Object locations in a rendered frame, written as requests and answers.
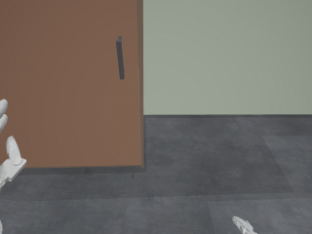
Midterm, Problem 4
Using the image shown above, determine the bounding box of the right robot hand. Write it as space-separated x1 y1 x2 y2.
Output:
232 215 257 234

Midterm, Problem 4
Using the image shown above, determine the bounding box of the handle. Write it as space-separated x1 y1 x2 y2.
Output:
116 36 125 80

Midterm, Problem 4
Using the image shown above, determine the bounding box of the left robot hand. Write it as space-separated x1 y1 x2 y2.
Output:
0 99 26 190

